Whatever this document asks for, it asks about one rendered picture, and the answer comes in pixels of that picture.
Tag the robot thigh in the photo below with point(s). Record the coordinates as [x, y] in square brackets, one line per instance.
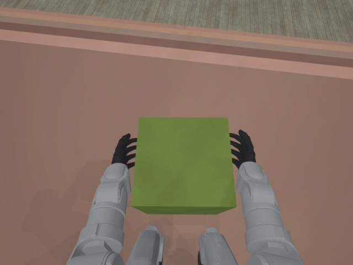
[148, 249]
[214, 250]

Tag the robot right upper arm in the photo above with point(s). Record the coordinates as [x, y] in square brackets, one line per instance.
[263, 258]

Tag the carton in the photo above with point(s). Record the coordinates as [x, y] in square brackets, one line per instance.
[183, 166]

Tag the right robot thigh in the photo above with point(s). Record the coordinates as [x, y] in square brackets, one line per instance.
[214, 250]

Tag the left robot hand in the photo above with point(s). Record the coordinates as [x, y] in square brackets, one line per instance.
[121, 151]

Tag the right robot hand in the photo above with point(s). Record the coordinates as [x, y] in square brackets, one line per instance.
[246, 149]

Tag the robot right forearm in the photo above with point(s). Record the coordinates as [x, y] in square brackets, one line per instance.
[265, 229]

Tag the robot left forearm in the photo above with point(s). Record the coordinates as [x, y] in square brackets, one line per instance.
[103, 231]

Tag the left robot thigh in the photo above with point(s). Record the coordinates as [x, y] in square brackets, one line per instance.
[148, 249]

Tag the robot left upper arm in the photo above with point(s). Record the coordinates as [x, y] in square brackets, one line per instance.
[102, 258]

